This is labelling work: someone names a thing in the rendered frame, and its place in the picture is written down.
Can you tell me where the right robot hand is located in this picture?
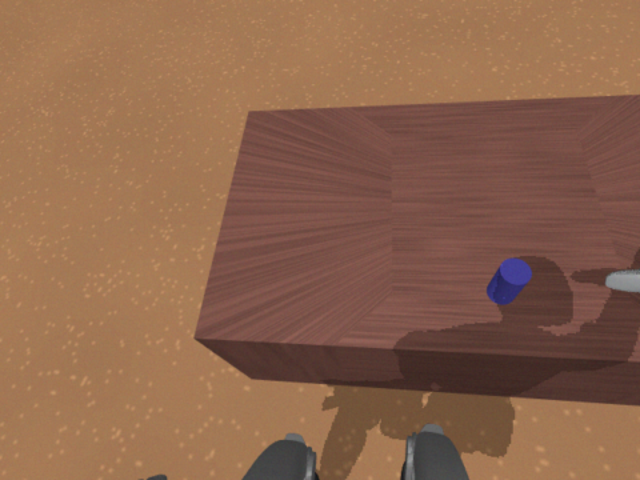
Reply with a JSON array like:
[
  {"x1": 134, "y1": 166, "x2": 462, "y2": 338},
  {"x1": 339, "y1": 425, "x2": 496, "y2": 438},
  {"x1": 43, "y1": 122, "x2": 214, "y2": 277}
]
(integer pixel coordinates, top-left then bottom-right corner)
[{"x1": 605, "y1": 268, "x2": 640, "y2": 293}]

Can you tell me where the can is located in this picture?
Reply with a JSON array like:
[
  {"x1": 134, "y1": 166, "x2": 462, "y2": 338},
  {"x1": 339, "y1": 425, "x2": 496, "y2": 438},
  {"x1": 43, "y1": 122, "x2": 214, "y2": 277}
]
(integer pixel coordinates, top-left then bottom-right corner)
[{"x1": 487, "y1": 258, "x2": 532, "y2": 305}]

